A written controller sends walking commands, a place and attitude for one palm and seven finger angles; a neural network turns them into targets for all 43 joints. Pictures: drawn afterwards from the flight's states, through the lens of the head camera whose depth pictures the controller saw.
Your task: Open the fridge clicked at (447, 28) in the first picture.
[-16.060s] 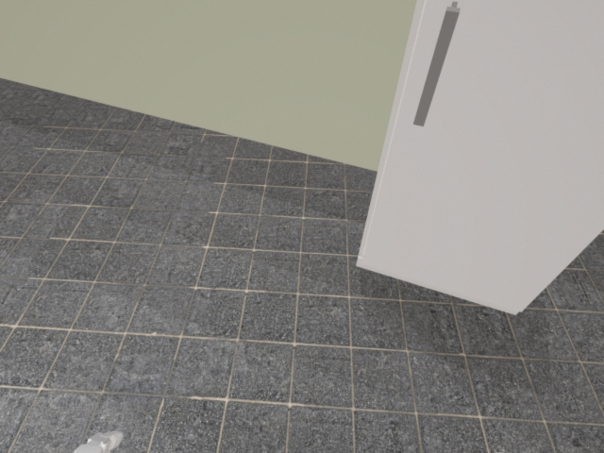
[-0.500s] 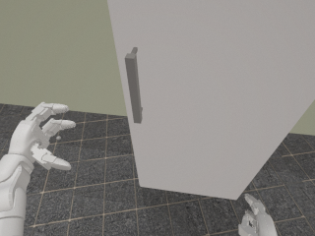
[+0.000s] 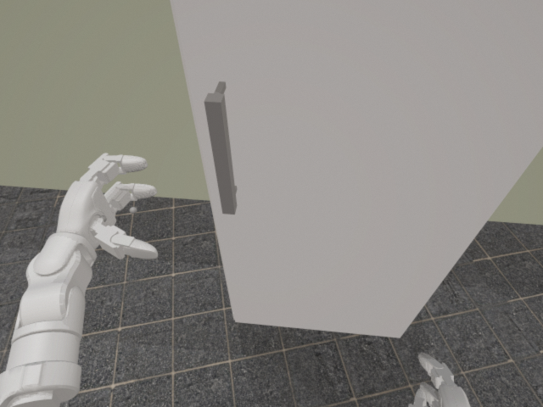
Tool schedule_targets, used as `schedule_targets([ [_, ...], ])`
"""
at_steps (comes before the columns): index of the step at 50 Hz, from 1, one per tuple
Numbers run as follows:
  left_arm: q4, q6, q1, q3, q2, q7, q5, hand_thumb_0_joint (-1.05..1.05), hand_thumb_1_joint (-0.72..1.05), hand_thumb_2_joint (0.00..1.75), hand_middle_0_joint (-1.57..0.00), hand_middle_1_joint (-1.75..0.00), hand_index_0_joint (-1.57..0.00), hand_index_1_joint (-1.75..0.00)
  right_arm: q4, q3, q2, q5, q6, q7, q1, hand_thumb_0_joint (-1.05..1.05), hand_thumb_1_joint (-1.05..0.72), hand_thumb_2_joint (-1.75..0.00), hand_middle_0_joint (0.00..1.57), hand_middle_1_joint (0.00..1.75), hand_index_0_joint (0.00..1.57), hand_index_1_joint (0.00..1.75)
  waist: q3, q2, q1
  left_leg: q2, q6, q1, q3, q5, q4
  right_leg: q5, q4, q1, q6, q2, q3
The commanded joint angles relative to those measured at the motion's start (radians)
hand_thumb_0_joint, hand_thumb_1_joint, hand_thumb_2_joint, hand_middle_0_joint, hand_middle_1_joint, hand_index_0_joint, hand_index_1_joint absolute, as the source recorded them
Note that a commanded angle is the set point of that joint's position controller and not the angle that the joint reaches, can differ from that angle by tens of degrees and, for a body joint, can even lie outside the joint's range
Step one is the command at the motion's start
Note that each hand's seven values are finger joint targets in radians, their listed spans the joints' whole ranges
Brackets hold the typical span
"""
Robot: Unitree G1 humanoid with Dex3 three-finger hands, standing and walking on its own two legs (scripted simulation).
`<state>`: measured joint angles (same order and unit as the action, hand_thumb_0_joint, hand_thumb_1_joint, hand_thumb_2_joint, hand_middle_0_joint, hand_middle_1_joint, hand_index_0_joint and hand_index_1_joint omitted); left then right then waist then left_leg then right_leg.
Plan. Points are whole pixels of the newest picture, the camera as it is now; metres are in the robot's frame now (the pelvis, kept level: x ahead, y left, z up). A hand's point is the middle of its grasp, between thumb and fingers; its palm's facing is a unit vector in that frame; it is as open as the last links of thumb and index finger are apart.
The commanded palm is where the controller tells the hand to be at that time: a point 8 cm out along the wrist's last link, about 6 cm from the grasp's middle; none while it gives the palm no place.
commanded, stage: move the hooked fingers beside the handle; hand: left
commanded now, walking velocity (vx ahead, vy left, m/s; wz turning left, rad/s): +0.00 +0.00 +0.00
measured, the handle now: (225, 154) +0.49 +0.12 +0.12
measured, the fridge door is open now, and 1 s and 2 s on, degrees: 0 0 0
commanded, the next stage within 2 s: feel for the door with the fingertips in 1.64 s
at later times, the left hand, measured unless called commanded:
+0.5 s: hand (166, 189) +0.39 +0.19 +0.13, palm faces +0.01 -1.00 +0.00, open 14.0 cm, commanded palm +0.37 +0.24 +0.13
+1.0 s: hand (183, 169) +0.43 +0.17 +0.13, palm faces +0.02 -1.00 -0.02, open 14.0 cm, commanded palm +0.40 +0.22 +0.13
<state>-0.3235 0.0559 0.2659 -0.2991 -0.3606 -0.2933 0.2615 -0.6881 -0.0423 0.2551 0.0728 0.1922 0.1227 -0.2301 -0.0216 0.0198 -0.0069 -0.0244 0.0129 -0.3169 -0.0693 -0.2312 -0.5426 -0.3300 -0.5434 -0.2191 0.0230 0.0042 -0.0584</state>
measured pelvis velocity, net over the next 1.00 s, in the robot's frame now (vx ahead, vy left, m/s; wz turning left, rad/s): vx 0.00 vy -0.01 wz -0.02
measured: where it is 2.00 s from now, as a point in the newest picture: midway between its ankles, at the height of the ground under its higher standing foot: outside the picture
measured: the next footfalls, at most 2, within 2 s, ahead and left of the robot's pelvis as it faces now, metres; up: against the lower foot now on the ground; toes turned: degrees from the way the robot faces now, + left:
none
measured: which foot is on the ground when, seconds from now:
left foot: down 0.00-1.00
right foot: down 0.00-1.00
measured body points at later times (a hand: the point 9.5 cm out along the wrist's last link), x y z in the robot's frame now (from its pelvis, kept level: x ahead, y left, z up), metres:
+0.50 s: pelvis +0.00 -0.01 +0.00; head +0.01 -0.01 +0.45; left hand +0.38 +0.24 +0.13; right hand +0.12 -0.27 -0.10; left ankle +0.03 +0.11 -0.73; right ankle -0.03 -0.10 -0.73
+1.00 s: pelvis +0.00 -0.01 +0.00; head +0.02 -0.01 +0.44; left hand +0.42 +0.23 +0.14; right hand +0.07 -0.28 -0.12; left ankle +0.03 +0.11 -0.73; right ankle -0.03 -0.10 -0.73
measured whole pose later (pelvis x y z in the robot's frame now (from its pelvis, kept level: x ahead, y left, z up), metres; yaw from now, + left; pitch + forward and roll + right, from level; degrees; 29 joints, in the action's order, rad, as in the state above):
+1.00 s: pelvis +0.00 -0.01 +0.00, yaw -1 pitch +5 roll +0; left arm -0.78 -0.09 0.63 -0.28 -0.36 -0.18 0.17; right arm -0.72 0.00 0.26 0.06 0.10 0.07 -0.32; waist -0.04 0.02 0.06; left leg -0.04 0.01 -0.42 -0.08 -0.24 -0.59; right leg -0.34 -0.60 -0.34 0.03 0.02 -0.04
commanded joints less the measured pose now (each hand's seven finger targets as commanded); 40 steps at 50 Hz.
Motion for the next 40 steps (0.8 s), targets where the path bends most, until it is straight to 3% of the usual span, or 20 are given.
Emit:
schedule_targets([
  [1,0.185,-0.044,0.382,-0.017,-0.177,0.017,0.005,0.00,-0.50,0.30,-0.30,-1.20,-0.30,-1.20,0.141,0.054,0.135,0.006,0.039,0.013,0.092,0.00,-0.90,-0.90,0.20,0.30,0.20,0.30,-0.198,0.023,0.014,0.008,0.004,0.202,0.070,0.142,0.056,0.238,0.097,-0.084,-0.016,0.009,0.026],
  [4,0.183,-0.058,0.407,-0.043,-0.208,0.042,-0.008,0.00,-0.50,0.30,-0.30,-1.20,-0.30,-1.20,0.137,0.059,0.138,0.001,0.033,0.011,0.085,0.00,-0.90,-0.90,0.20,0.30,0.20,0.30,-0.230,0.017,0.009,0.005,0.005,0.211,0.073,0.154,0.052,0.242,0.092,-0.071,-0.013,0.010,0.030],
  [6,0.175,-0.072,0.476,-0.039,-0.210,0.052,-0.011,0.00,-0.50,0.30,-0.30,-1.20,-0.30,-1.20,0.127,0.058,0.138,-0.001,0.026,0.012,0.078,0.00,-0.90,-0.90,0.20,0.30,0.20,0.30,-0.239,0.013,0.023,0.008,0.006,0.213,0.071,0.156,0.049,0.250,0.093,-0.072,-0.014,0.009,0.035],
  [7,0.154,-0.082,0.477,-0.066,-0.242,0.061,-0.015,0.00,-0.50,0.30,-0.30,-1.20,-0.30,-1.20,0.117,0.060,0.145,-0.006,0.024,0.011,0.069,0.00,-0.90,-0.90,0.20,0.30,0.20,0.30,-0.245,-0.021,0.018,0.005,0.009,0.206,0.071,0.165,0.045,0.259,0.091,-0.063,-0.015,0.009,0.037],
  [8,0.159,-0.089,0.498,-0.070,-0.246,0.064,-0.017,0.00,-0.50,0.30,-0.30,-1.20,-0.30,-1.20,0.119,0.062,0.142,-0.006,0.020,0.012,0.070,0.00,-0.90,-0.90,0.20,0.30,0.20,0.30,-0.264,-0.001,0.019,0.007,0.009,0.209,0.068,0.169,0.047,0.268,0.091,-0.057,-0.016,0.006,0.040],
  [11,0.106,-0.103,0.512,-0.052,-0.223,0.066,-0.022,0.00,-0.50,0.30,-0.30,-1.20,-0.30,-1.20,0.114,0.061,0.137,-0.006,0.015,0.009,0.063,0.00,-0.90,-0.90,0.20,0.30,0.20,0.30,-0.258,0.019,0.020,0.011,0.006,0.203,0.064,0.162,0.045,0.267,0.088,-0.059,-0.014,0.008,0.041],
  [13,0.078,-0.110,0.514,-0.062,-0.243,0.065,-0.027,0.00,-0.50,0.30,-0.30,-1.20,-0.30,-1.20,0.110,0.064,0.140,-0.006,0.009,0.005,0.055,0.00,-0.90,-0.90,0.20,0.30,0.20,0.30,-0.269,0.025,0.018,0.010,0.008,0.199,0.060,0.178,0.039,0.295,0.083,-0.048,-0.015,0.006,0.045],
  [14,0.060,-0.105,0.494,-0.032,-0.206,0.060,-0.028,0.00,-0.50,0.30,-0.30,-1.20,-0.30,-1.20,0.114,0.063,0.136,-0.003,0.006,0.004,0.057,0.00,-0.90,-0.90,0.20,0.30,0.20,0.30,-0.259,0.031,0.020,0.013,0.008,0.199,0.055,0.179,0.035,0.303,0.082,-0.054,-0.015,0.007,0.045],
  [16,0.032,-0.100,0.544,-0.010,-0.192,0.055,-0.027,0.00,-0.50,0.30,-0.30,-1.20,-0.30,-1.20,0.109,0.065,0.139,0.000,0.002,0.002,0.048,0.00,-0.90,-0.90,0.20,0.30,0.20,0.30,-0.246,0.031,0.034,0.011,0.006,0.194,0.059,0.168,0.032,0.289,0.084,-0.077,-0.016,0.009,0.042],
  [17,0.009,-0.097,0.532,-0.005,-0.187,0.053,-0.027,0.00,-0.50,0.30,-0.30,-1.20,-0.30,-1.20,0.108,0.067,0.144,-0.001,0.000,0.000,0.041,0.00,-0.90,-0.90,0.20,0.30,0.20,0.30,-0.247,-0.006,0.032,0.011,0.010,0.185,0.058,0.170,0.028,0.291,0.082,-0.072,-0.017,0.010,0.040],
  [18,0.022,-0.097,0.566,-0.018,-0.207,0.053,-0.024,0.00,-0.50,0.30,-0.30,-1.20,-0.30,-1.20,0.110,0.070,0.146,0.001,-0.002,0.001,0.041,0.00,-0.90,-0.90,0.20,0.30,0.20,0.30,-0.262,-0.005,0.036,0.010,0.011,0.187,0.058,0.172,0.027,0.303,0.083,-0.073,-0.019,0.007,0.045],
  [20,0.020,-0.098,0.578,0.005,-0.177,0.054,-0.022,0.00,-0.50,0.30,-0.30,-1.20,-0.30,-1.20,0.113,0.071,0.142,0.000,-0.004,-0.002,0.038,0.00,-0.90,-0.90,0.20,0.30,0.20,0.30,-0.273,-0.006,0.036,0.014,0.011,0.188,0.057,0.180,0.023,0.320,0.077,-0.071,-0.020,0.008,0.046],
  [23,0.001,-0.114,0.610,-0.057,-0.249,0.070,-0.027,0.00,-0.50,0.30,-0.30,-1.20,-0.30,-1.20,0.103,0.075,0.150,-0.004,-0.012,-0.004,0.022,0.00,-0.90,-0.90,0.20,0.30,0.20,0.30,-0.293,-0.025,0.029,0.013,0.012,0.172,0.060,0.191,0.018,0.341,0.068,-0.053,-0.021,0.005,0.050],
  [24,-0.003,-0.118,0.624,-0.029,-0.218,0.073,-0.032,0.00,-0.50,0.30,-0.30,-1.20,-0.30,-1.20,0.104,0.072,0.145,-0.004,-0.014,-0.006,0.023,0.00,-0.90,-0.90,0.20,0.30,0.20,0.30,-0.286,-0.014,0.037,0.016,0.013,0.174,0.055,0.194,0.016,0.348,0.067,-0.061,-0.021,0.005,0.052],
  [31,-0.075,-0.165,0.742,0.027,-0.174,0.099,-0.056,0.00,-0.50,0.30,-0.30,-1.20,-0.30,-1.20,0.081,0.076,0.141,-0.007,-0.020,-0.014,-0.004,0.00,-0.90,-0.90,0.20,0.30,0.20,0.30,-0.293,0.014,0.062,0.014,0.011,0.183,0.060,0.172,-0.001,0.308,0.061,-0.109,-0.018,0.012,0.051],
  [35,-0.197,-0.160,0.782,-0.006,-0.213,0.105,-0.061,0.00,-0.50,0.30,-0.30,-1.20,-0.30,-1.20,0.065,0.078,0.150,-0.009,-0.031,-0.017,-0.026,0.00,-0.90,-0.90,0.20,0.30,0.20,0.30,-0.278,-0.036,0.066,0.014,0.013,0.139,0.061,0.149,-0.003,0.299,0.060,-0.116,-0.022,0.009,0.055],
  [37,-0.214,-0.169,0.776,-0.040,-0.248,0.112,-0.067,0.00,-0.50,0.30,-0.30,-1.20,-0.30,-1.20,0.068,0.080,0.156,-0.012,-0.036,-0.020,-0.035,0.00,-0.90,-0.90,0.20,0.30,0.20,0.30,-0.313,-0.040,0.048,0.017,0.014,0.128,0.058,0.167,-0.009,0.325,0.048,-0.084,-0.020,0.006,0.057],
  [38,-0.211,-0.172,0.797,-0.005,-0.214,0.112,-0.070,0.00,-0.50,0.30,-0.30,-1.20,-0.30,-1.20,0.075,0.076,0.149,-0.011,-0.037,-0.022,-0.028,0.00,-0.90,-0.90,0.20,0.30,0.20,0.30,-0.318,-0.006,0.052,0.019,0.012,0.130,0.058,0.171,-0.007,0.332,0.044,-0.089,-0.019,0.005,0.057],
  [39,-0.216,-0.181,0.828,-0.007,-0.211,0.117,-0.071,0.00,-0.50,0.30,-0.30,-1.20,-0.30,-1.20,0.070,0.079,0.147,-0.012,-0.037,-0.024,-0.038,0.00,-0.90,-0.90,0.20,0.30,0.20,0.30,-0.327,-0.019,0.062,0.019,0.013,0.138,0.058,0.174,-0.013,0.334,0.044,-0.095,-0.020,0.007,0.057],
  [40,-0.220,-0.189,0.830,-0.017,-0.223,0.120,-0.076,0.00,-0.50,0.30,-0.30,-1.20,-0.30,-1.20,0.069,0.080,0.147,-0.015,-0.036,-0.026,-0.042,0.00,-0.90,-0.90,0.20,0.30,0.20,0.30,-0.333,0.012,0.055,0.018,0.012,0.137,0.057,0.184,-0.017,0.344,0.039,-0.096,-0.018,0.008,0.059],
])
